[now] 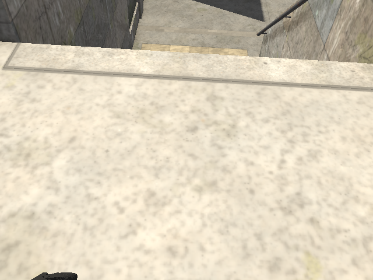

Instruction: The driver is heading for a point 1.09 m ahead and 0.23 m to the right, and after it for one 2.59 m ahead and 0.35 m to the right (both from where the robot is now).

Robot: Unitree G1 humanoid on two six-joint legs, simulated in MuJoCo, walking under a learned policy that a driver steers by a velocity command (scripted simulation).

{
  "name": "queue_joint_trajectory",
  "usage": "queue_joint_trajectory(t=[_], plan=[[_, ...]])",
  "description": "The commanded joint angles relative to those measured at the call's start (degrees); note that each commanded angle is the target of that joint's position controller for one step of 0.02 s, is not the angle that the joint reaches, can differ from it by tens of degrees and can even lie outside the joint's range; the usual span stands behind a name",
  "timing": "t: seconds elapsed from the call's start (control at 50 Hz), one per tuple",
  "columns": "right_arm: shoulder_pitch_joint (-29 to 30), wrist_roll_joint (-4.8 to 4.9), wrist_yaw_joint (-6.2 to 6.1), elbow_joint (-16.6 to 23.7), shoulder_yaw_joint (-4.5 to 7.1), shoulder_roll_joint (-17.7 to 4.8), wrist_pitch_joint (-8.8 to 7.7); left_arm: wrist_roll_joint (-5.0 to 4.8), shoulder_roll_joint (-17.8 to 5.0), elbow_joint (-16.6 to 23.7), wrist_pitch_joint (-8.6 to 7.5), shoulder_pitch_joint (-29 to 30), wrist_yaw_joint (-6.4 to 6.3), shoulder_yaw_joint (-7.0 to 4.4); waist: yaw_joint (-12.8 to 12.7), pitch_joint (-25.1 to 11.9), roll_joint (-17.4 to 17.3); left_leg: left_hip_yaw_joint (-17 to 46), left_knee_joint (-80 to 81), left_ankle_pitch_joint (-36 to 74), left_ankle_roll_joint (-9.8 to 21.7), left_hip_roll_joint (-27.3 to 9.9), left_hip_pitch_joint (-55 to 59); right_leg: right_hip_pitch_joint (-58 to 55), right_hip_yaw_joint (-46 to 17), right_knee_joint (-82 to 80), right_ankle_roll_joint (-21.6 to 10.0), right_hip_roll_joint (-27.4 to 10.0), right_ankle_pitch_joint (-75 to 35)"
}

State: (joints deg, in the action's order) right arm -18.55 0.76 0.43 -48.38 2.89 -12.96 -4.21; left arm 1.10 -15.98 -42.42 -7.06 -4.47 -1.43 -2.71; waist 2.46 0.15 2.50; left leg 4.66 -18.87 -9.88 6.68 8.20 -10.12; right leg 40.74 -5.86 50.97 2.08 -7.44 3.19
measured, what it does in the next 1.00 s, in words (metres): walks ahead, turning right: right foot, then left foot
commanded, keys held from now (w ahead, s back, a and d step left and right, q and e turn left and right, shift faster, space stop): w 0.16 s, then w+e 0.84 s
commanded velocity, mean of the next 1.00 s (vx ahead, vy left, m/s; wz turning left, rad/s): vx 0.50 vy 0.00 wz -0.27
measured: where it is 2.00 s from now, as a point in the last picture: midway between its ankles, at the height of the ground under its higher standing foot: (245, 166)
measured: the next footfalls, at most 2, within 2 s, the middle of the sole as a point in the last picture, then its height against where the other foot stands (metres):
right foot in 0.22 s outside the picture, level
left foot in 0.72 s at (164, 263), level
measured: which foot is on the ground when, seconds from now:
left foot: down 0.00-0.24, up 0.26-0.70, down 0.72-1.00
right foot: up 0.00-0.20, down 0.22-0.72, up 0.74-1.00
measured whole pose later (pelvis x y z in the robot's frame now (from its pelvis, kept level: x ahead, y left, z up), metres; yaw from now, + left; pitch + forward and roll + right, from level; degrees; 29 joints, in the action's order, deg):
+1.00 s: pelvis +0.52 -0.05 +0.00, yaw -21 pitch +2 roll +2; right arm -18.5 -0.5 0.2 -47.9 3.8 -15.6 -5.9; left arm -1.3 -18.1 -36.9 -1.6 -12.4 0.4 -4.1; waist 3.5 0.0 3.6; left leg -6.0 -16.1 -11.8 1.7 1.4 -6.0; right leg 41.0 -4.4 59.7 0.5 -5.4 9.3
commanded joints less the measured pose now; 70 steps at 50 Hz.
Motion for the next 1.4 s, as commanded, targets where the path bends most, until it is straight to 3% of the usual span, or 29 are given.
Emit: queue_joint_trajectory(t=[0.02,0.14,0.18,0.22,0.24,0.26,0.28,0.3,0.34,0.4,0.52,0.6,0.68,0.7,0.72,0.74,0.76,0.8,0.84,1.06,1.16,1.2,1.24,1.26,1.28,1.3,1.32,1.36,1.4], plan=[[-1.7,0.53,-0.92,2.9,1.64,-8.1,-0.79,-0.35,-0.9,3.3,-0.14,2.7,0.19,0.27,1.0,0.3,-6.4,7.9,6.2,10.5,6.8,-11.9,-5.1,-7.3,4.1,-13.1,0.2,3.6,-10.2],[-6.0,0.22,-1.1,1.0,1.47,-9.2,-0.3,-1.15,-3.6,6.9,-1.65,9.7,2.54,-0.01,3.4,1.1,-7.4,15.2,0.4,11.2,6.5,-18.7,9.0,-4.0,3.4,-21.8,-3.3,5.0,-3.6],[-4.7,-0.06,-1.28,1.0,1.7,-10.3,0.26,-1.27,-4.6,6.5,-1.96,6.3,2.88,-0.33,1.2,0.2,-9.0,15.0,-2.3,19.1,5.4,-19.6,11.4,-8.3,4.9,-23.4,-5.3,6.2,0.9],[-2.2,-0.76,-1.09,1.9,1.13,-9.6,0.45,-1.06,-7.6,2.9,-1.97,-7.0,2.5,-1.87,-5.2,-8.3,-7.8,9.5,-16.3,35.6,2.9,-14.9,8.5,-27.9,5.1,-24.7,-9.7,6.5,-2.4],[-3.1,-2.02,-1.03,3.0,0.14,-7.6,0.1,-0.71,-11.0,1.4,-1.74,-17.6,2.42,-2.6,-8.2,-17.1,-1.1,5.5,-33.3,22.7,0.8,-10.7,-2.3,-45.4,-7.3,-23.0,-14.9,-2.8,-6.1],[-10.6,-0.68,-0.37,2.3,-1.05,-3.5,-1.04,-0.94,-13.3,-0.6,-1.0,-21.6,3.04,-3.62,-5.7,-21.3,16.7,0.6,-51.2,-14.5,-3.8,-2.4,-24.2,-62.6,-31.7,-29.1,-23.5,-13.2,5.3],[-7.8,0.02,-0.09,2.5,-0.43,-8.5,-2.02,-2.17,-8.0,-0.3,-0.69,-20.6,3.18,-2.32,-6.6,-16.4,11.3,4.4,-56.3,-19.9,-2.9,-5.7,-32.9,-61.1,-37.7,-33.6,-21.6,-12.8,16.8],[-0.7,0.65,0.16,4.2,0.2,-10.6,-2.62,-2.15,-5.7,1.0,-0.2,-15.9,2.94,-1.65,-6.6,-7.3,5.2,3.4,-56.7,-14.4,-2.7,-8.3,-35.9,-53.1,-30.3,-35.0,-18.9,-10.7,15.8],[4.3,-1.01,0.08,5.6,0.16,-9.0,-3.22,-1.28,-5.1,2.5,0.58,-11.5,3.18,-1.21,-4.1,-0.9,-3.6,1.5,-50.3,-8.1,-3.5,-11.5,-32.9,-40.5,-21.1,-37.5,-17.9,-6.3,2.1],[2.4,-1.76,-0.34,6.1,0.14,-6.9,-2.62,-1.43,-4.9,2.7,0.7,-11.3,3.16,-1.16,-1.3,-2.2,0.3,0.0,-41.4,-6.2,-5.9,-12.6,-26.9,-34.6,-14.5,-39.3,-17.8,-2.2,-7.6],[14.8,-1.37,-0.77,9.9,-0.68,-5.0,-2.28,-2.37,-8.2,1.8,1.78,-16.5,1.26,-2.52,-4.6,-0.5,2.2,-1.2,-18.7,9.5,-8.8,-9.5,-22.0,-27.6,-9.7,-39.4,-15.4,1.1,-5.0],[20.3,-0.52,-0.15,12.0,-0.26,-6.3,-2.92,-2.81,-8.2,1.2,2.68,-19.7,0.9,-2.66,-6.1,-0.4,3.1,-0.2,-11.7,12.1,-8.6,-7.5,-17.8,-29.2,-13.5,-36.4,-14.0,0.1,-0.5],[17.1,-0.19,0.06,11.8,1.24,-9.3,-3.92,-2.74,-8.0,2.0,3.85,-17.6,0.34,-2.88,-2.8,-1.3,4.9,0.1,-5.5,6.2,-6.2,-7.3,-9.3,-31.7,-18.9,-30.1,-12.1,-0.2,1.4],[12.4,-0.5,-0.28,10.6,2.0,-10.5,-4.09,-2.53,-6.5,2.6,3.97,-16.7,0.38,-2.4,-0.4,-3.9,4.5,0.2,-3.7,5.6,-4.6,-8.7,-1.6,-29.9,-17.6,-25.1,-10.6,2.3,0.0],[3.8,-1.33,-0.82,9.6,2.92,-13.3,-4.18,-1.86,-3.3,3.9,3.75,-15.3,0.61,-1.25,3.6,-10.7,0.3,7.1,-4.7,3.4,-1.1,-17.1,11.8,-23.5,-13.3,-11.4,-8.5,5.5,3.7],[-2.6,-1.89,-1.11,8.5,4.25,-18.0,-3.23,-2.8,0.6,5.4,3.08,-22.0,0.65,0.04,2.0,-18.0,-15.4,27.9,-3.1,-3.4,7.7,-29.9,30.7,-4.7,-4.6,5.7,-4.8,13.1,22.7],[-3.0,-0.87,-0.7,7.8,3.73,-14.7,-2.74,-3.57,-3.7,5.2,2.86,-23.7,0.51,-0.55,1.7,-16.6,-18.7,39.2,0.5,-14.5,9.5,-33.5,30.1,4.8,-3.9,16.3,-4.1,9.5,30.8],[2.1,-0.67,-0.58,8.8,2.12,-9.2,-2.38,-2.87,-7.5,5.2,3.71,-16.5,0.55,-1.84,1.5,-4.7,-7.7,24.6,2.7,-11.1,5.4,-28.4,16.4,6.0,-2.6,21.0,-3.2,5.1,21.5],[6.0,-1.26,-0.38,8.4,1.34,-7.1,-2.22,-2.32,-6.0,6.1,4.22,-14.2,1.07,-2.07,-1.0,-0.1,-8.2,14.6,6.2,-2.6,3.9,-23.9,6.7,2.7,-1.7,17.7,-2.8,2.1,16.0],[3.0,-0.81,-0.58,3.1,2.59,-12.3,-2.05,-2.26,-1.8,11.6,4.33,-1.4,3.44,-0.71,1.5,2.5,-5.8,-7.2,9.1,14.7,3.0,-22.1,6.5,0.7,3.6,-4.9,-2.4,1.4,-5.4],[-0.8,0.64,-0.42,0.8,3.02,-14.6,-0.49,-2.63,-2.1,15.3,4.32,4.3,4.96,-0.66,2.4,4.6,-6.2,-9.5,6.1,19.2,1.6,-25.0,12.8,-1.7,7.2,-13.0,-5.5,3.3,2.7],[-0.7,1.01,-0.55,0.4,3.36,-16.2,0.07,-2.12,-3.9,15.2,4.37,0.8,4.85,-1.61,-0.8,1.6,-7.8,-11.4,-1.2,37.4,0.7,-25.0,13.9,-10.2,9.9,-15.3,-8.0,7.1,8.3],[-1.3,0.7,-0.81,-0.1,2.27,-14.5,0.26,-1.85,-9.0,10.7,4.55,-15.3,3.63,-4.52,-9.7,-7.6,-5.3,-14.4,-22.0,40.6,-1.9,-21.5,3.2,-37.6,8.6,-20.2,-11.4,9.2,1.5],[-5.0,-1.34,-0.04,2.5,-0.09,-8.3,-0.74,-1.03,-16.1,9.9,4.72,-21.8,2.47,-5.85,-9.0,-16.4,8.2,-14.7,-45.7,6.0,-5.4,-14.8,-20.5,-61.8,-16.1,-19.5,-18.8,-8.1,0.1],[-6.2,-0.09,0.74,1.2,-0.66,-8.2,-2.26,-1.11,-14.6,10.3,4.38,-23.3,2.54,-4.97,-9.1,-26.7,10.3,-3.0,-58.5,-24.1,-5.7,-8.5,-28.7,-65.9,-38.3,-29.7,-24.7,-17.9,3.7],[0.3,2.49,1.09,2.6,1.23,-13.6,-2.58,-0.55,-10.9,9.6,3.82,-21.5,3.12,-3.66,-10.4,-19.4,3.2,1.0,-61.5,-21.0,-5.0,-11.3,-32.8,-59.3,-29.6,-30.8,-20.8,-15.6,3.4],[4.0,2.97,0.99,4.1,0.93,-12.4,-2.48,-0.8,-9.5,9.0,3.48,-18.1,3.19,-3.18,-8.5,-11.1,3.0,-0.2,-58.5,-16.4,-4.8,-13.4,-33.6,-50.0,-19.4,-31.5,-18.5,-13.0,0.0],[3.1,1.14,0.27,2.8,1.28,-11.3,-1.03,-1.11,-5.3,8.5,2.58,-11.3,3.48,-1.99,-3.7,-4.4,2.2,0.0,-51.2,-9.2,-5.6,-16.9,-27.9,-36.5,-7.8,-35.3,-15.3,-7.7,-3.8],[-0.7,1.13,0.04,1.2,1.16,-8.8,0.83,-0.68,-4.6,7.6,1.23,-9.1,3.49,-2.12,-1.3,-3.4,2.9,0.2,-50.0,-4.6,-6.6,-16.9,-23.1,-30.9,-3.2,-39.7,-15.1,-6.6,-4.2]])
Over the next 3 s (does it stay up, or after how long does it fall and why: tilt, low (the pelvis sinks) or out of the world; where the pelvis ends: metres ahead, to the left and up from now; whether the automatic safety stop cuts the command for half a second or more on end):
stays up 1.07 -0.27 -0.01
